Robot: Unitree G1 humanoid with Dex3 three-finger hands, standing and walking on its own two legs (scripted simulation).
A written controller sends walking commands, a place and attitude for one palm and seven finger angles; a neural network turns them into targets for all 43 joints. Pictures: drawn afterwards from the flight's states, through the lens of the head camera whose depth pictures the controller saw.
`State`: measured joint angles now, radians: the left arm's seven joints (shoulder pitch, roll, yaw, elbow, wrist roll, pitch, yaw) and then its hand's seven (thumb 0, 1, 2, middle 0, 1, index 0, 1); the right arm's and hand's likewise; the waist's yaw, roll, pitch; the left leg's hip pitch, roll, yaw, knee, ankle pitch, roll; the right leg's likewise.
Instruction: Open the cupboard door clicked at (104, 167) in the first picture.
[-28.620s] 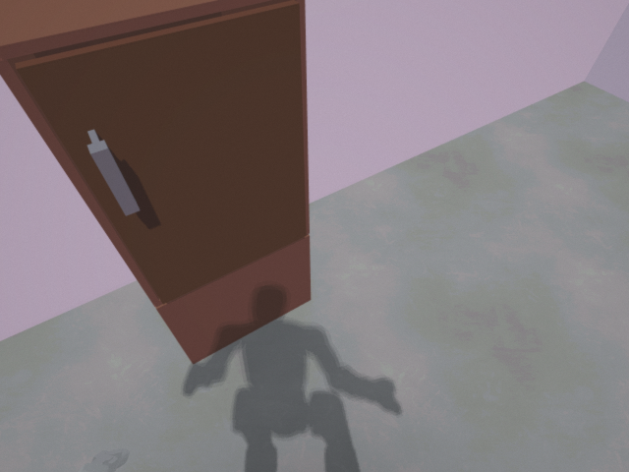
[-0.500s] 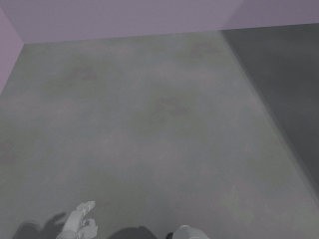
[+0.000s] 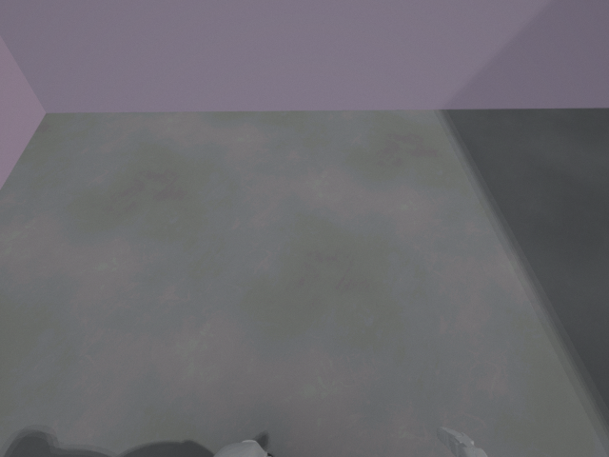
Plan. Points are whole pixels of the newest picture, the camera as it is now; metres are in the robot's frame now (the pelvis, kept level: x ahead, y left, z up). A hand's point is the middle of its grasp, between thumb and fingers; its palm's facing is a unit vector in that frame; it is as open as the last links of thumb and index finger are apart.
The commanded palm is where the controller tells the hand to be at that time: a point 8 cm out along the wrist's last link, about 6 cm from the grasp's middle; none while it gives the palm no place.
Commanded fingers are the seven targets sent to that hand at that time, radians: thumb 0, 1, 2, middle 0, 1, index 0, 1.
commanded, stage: turn to face it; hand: left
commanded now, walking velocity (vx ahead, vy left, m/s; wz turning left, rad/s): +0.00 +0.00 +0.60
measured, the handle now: out of the picture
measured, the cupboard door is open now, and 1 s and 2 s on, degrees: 39 39 39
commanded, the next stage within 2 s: none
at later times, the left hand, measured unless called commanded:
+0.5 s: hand (202, 407) +0.20 +0.17 -0.13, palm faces +0.25 -0.93 -0.28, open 7.3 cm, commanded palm none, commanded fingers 0.00 0.90 0.90 -0.20 -0.30 -0.20 -0.30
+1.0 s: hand out of the picture +0.10 +0.19 -0.15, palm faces +0.57 -0.77 -0.28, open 7.4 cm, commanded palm none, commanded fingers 0.00 0.90 0.90 -0.20 -0.30 -0.20 -0.30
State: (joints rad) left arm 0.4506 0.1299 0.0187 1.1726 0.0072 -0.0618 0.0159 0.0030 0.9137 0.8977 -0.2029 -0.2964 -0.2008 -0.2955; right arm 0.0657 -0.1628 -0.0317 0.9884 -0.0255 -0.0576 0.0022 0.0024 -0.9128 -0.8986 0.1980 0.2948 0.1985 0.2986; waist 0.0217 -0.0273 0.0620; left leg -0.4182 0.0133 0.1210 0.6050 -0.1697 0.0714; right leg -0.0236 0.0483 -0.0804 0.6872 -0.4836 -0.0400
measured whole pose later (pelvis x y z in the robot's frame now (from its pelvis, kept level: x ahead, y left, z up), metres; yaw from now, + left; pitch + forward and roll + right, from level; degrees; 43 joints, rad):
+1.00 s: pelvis +0.17 -0.03 +0.02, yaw +34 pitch +2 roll +0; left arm 0.19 0.27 0.07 0.91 0.03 0.05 0.01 0.01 0.91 0.90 -0.20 -0.30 -0.20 -0.30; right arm 0.13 -0.22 -0.04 0.89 -0.02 0.03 0.00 0.00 -0.91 -0.90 0.20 0.30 0.20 0.30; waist 0.02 -0.03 0.09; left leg -0.29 -0.01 0.02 0.52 -0.27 0.02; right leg -0.50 -0.09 -0.01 1.08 -0.43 0.09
